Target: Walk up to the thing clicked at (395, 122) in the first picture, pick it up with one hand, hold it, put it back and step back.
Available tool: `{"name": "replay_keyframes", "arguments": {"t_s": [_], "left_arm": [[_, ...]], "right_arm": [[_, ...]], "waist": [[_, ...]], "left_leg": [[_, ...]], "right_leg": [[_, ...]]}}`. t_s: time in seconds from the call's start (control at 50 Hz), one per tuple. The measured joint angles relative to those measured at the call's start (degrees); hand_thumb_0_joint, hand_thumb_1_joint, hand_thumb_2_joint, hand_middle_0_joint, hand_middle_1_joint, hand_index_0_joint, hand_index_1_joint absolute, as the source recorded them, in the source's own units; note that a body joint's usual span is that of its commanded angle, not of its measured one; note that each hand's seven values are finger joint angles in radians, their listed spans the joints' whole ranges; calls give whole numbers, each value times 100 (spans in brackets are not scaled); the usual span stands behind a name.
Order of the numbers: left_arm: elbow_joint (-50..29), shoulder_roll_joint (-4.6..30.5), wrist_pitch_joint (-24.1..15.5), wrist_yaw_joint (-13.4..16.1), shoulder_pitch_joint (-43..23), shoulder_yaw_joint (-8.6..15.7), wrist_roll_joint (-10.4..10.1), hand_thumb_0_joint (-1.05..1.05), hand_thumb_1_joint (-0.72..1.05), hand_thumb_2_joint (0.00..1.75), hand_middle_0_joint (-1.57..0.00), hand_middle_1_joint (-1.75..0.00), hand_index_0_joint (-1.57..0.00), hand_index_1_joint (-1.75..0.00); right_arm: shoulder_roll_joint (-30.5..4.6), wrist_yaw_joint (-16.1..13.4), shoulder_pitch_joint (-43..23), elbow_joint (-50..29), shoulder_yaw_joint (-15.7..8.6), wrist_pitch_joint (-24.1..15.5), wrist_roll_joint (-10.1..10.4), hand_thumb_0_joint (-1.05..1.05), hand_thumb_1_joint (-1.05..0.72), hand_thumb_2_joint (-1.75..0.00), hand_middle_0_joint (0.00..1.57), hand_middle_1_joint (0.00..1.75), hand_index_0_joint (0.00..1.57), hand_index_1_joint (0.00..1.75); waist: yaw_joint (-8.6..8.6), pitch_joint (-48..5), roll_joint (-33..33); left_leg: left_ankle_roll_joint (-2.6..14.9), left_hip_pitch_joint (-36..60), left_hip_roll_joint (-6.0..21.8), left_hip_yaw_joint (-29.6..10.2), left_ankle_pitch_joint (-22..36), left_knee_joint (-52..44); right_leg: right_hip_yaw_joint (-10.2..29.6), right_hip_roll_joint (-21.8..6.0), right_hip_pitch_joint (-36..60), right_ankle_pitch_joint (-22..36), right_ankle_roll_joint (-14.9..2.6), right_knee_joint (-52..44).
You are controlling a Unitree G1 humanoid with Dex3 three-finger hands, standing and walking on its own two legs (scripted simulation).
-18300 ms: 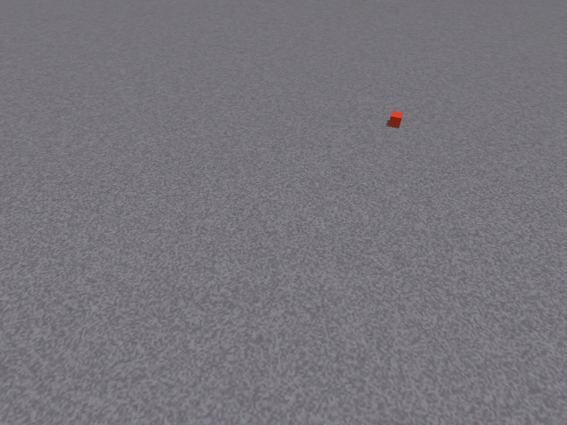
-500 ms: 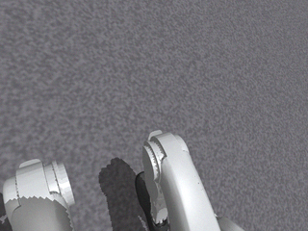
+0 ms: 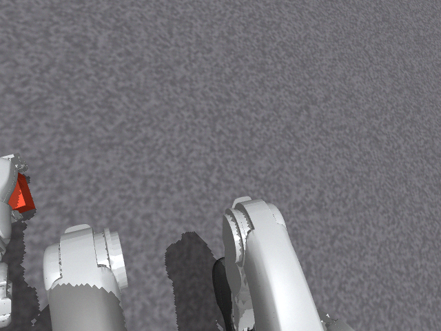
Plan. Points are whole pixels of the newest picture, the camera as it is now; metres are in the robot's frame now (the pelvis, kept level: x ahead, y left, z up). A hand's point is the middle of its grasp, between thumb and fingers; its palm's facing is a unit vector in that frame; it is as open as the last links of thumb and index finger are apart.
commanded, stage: settle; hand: left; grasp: from above
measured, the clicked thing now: (3, 196) +0.39 +0.33 -0.24
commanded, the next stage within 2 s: lift in 0.46 s
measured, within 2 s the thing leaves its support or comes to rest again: neither
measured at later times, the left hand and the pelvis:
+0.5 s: hand out of the picture +0.37 +0.33 -0.12, palm faces -0.43 -0.15 -0.89, open 9.9 cm; pelvis -0.01 -0.01 +0.04, yaw +5 degrees
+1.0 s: hand out of the picture +0.35 +0.33 -0.04, palm faces -0.43 -0.15 -0.89, open 9.9 cm; pelvis -0.01 -0.01 +0.10, yaw +6 degrees
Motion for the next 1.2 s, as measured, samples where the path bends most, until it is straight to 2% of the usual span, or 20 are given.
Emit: {"name": "replay_keyframes", "arguments": {"t_s": [0.14, 0.24, 0.36, 0.46, 0.64, 0.72, 0.84, 1.0, 1.2], "left_arm": [[-316, -385, 272, -422, -7, -289, -100, 0, -2, 45, -76, -50, -76, -49], [-436, -499, 314, -780, -97, -399, -158, 0, -3, 47, -77, -49, -77, -49], [-587, -508, 196, -1089, -158, -419, -163, 0, -5, 51, -78, -49, -78, -49], [-759, -495, 85, -1232, -130, -396, -116, 0, -5, 54, -78, -50, -78, -49], [-955, -503, 65, -1295, -56, -368, -61, 0, -7, 55, -79, -49, -79, -48], [-1186, -557, 141, -1402, 74, -330, -172, 0, -7, 56, -80, -48, -80, -48], [-1645, -661, 270, -1710, 347, -421, -318, 0, -7, 56, -80, -47, -80, -48], [-2460, -812, 439, -2081, 851, -637, -501, 0, -7, 56, -80, -47, -80, -48], [-3602, -973, 703, -2561, 1584, -941, -850, 0, -6, 55, -79, -49, -79, -49]], "right_arm": [[87, -139, -140, -32, -271, 271, 335, 0, -92, -91, 20, 30, 20, 30], [108, -299, -199, -127, -360, 401, 457, 0, -92, -91, 20, 30, 20, 30], [128, -553, -132, -192, -414, 568, 547, 0, -92, -91, 20, 30, 20, 30], [127, -734, -10, -201, -439, 712, 592, 0, -92, -91, 20, 30, 20, 30], [129, -972, 193, -190, -478, 865, 632, 0, -91, -91, 20, 30, 20, 30], [139, -1026, 263, -227, -507, 908, 677, 0, -92, -91, 20, 30, 20, 30], [189, -1117, 342, -305, -584, 1004, 811, 0, -92, -91, 20, 30, 20, 30], [241, -1285, 351, -473, -667, 1158, 1026, 0, -91, -91, 20, 30, 20, 30], [295, -1539, 214, -726, -755, 1332, 1239, 1, -91, -91, 20, 30, 20, 30]], "waist": [[232, -336, 171], [343, -384, 238], [407, -418, 265], [421, -422, 271], [406, -462, 302], [412, -500, 340], [463, -640, 398], [627, -865, 450], [809, -1024, 460]], "left_leg": [[41, 116, 45, 238, 61, -388], [32, 260, 45, 353, 150, -644], [-4, 380, 31, 410, 235, -868], [-25, 471, 25, 435, 271, -994], [-24, 594, 28, 473, 327, -1185], [-9, 678, 34, 482, 346, -1284], [15, 897, 42, 523, 367, -1539], [61, 1365, 68, 614, 385, -2039], [94, 2221, 89, 733, 456, -2867]], "right_leg": [[158, -59, 35, 11, 17, -243], [234, -104, 126, 60, 36, -403], [262, -147, 202, 112, 24, -551], [272, -169, 272, 135, 14, -642], [280, -189, 383, 182, -14, -810], [275, -196, 476, 203, -1, -919], [275, -223, 701, 215, -32, -1170], [296, -261, 1161, 238, -24, -1659], [317, -320, 1992, 310, -30, -2461]]}}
